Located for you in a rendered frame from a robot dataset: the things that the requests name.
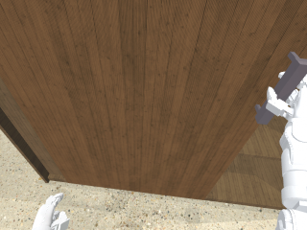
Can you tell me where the wardrobe door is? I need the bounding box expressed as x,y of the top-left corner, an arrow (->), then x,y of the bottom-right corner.
0,0 -> 307,200
0,77 -> 63,175

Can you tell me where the robot left hand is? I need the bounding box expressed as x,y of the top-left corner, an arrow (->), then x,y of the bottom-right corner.
32,193 -> 70,230

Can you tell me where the robot right hand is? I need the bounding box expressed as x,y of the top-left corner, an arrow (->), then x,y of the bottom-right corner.
266,71 -> 307,121

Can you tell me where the robot right upper arm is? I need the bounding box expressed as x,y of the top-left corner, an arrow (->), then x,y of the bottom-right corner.
275,208 -> 307,230

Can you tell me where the handle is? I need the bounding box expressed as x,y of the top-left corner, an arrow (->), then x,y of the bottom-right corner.
254,51 -> 307,125

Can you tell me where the robot right forearm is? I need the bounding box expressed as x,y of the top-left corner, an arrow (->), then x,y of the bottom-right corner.
279,118 -> 307,213

